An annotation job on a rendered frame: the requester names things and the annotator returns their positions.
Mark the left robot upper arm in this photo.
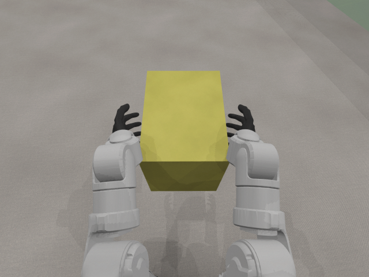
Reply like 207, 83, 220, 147
81, 240, 149, 277

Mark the carton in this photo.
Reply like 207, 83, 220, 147
140, 71, 229, 191

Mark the right robot forearm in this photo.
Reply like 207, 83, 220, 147
226, 129, 295, 265

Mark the right robot upper arm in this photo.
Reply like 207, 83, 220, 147
225, 239, 296, 277

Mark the left robot forearm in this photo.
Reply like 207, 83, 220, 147
81, 130, 143, 275

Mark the robot left hand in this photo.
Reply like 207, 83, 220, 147
112, 104, 141, 136

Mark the robot right hand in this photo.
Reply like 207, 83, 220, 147
226, 104, 255, 146

